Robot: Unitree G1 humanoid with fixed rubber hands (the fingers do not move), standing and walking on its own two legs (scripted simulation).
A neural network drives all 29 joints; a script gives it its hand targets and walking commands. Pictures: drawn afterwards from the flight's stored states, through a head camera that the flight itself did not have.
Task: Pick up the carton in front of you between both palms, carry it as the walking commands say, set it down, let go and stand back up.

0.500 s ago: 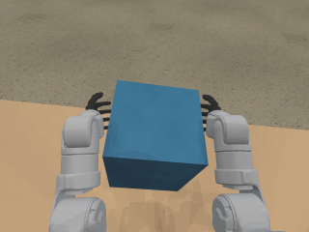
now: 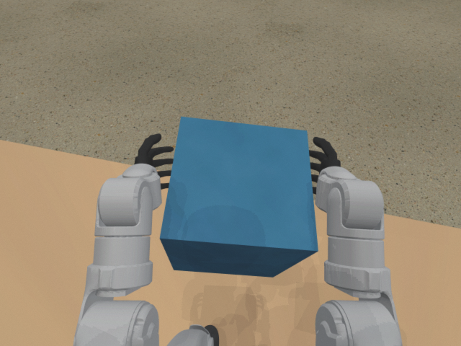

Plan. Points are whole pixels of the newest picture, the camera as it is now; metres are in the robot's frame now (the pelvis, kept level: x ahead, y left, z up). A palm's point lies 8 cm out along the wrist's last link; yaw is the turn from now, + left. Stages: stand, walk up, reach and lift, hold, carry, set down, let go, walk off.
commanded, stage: carry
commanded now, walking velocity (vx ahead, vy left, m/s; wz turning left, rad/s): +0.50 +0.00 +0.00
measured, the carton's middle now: (233, 207) +0.36 +0.03 +0.02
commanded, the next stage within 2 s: none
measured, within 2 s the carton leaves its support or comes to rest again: neither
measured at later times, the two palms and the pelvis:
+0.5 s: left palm (191, 85) +0.66 +0.15 +0.08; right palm (315, 89) +0.65 -0.15 +0.09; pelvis +0.29 +0.01 -0.03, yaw +0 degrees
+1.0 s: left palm (206, 53) +0.93 +0.14 +0.02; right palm (297, 53) +0.95 -0.14 +0.01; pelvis +0.59 -0.02 -0.08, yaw +1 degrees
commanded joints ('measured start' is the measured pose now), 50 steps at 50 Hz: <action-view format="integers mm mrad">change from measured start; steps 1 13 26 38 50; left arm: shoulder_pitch -659 -803 -688 -890 -733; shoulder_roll -1038 -1107 -1062 -1180 -1091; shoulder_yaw -663 -560 -573 -624 -675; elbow -42 -40 36 -92 -173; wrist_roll -475 -425 -358 -499 -483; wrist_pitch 24 41 46 -18 -10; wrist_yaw -319 -263 -261 -307 -306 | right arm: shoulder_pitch -627 -845 -676 -725 -659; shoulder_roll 977 1164 1121 1189 1100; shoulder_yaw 646 610 608 573 693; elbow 5 38 150 113 -37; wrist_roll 372 535 476 453 427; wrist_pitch -19 6 -8 -54 -56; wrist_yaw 242 317 326 289 244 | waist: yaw -14 -109 -186 -63 23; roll -122 82 89 -43 -101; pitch -412 -447 -388 -440 -423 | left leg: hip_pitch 222 628 763 -80 -162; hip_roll -58 230 87 51 -12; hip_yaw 63 -355 -133 -90 34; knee -177 -143 71 679 140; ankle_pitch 129 109 349 -514 -55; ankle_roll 31 137 87 -22 -18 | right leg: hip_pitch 278 -544 -441 80 369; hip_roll -183 -123 -36 -345 -199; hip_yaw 96 58 -64 437 163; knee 158 523 -141 -207 -56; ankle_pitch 953 37 622 292 974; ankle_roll -7 80 16 -140 -60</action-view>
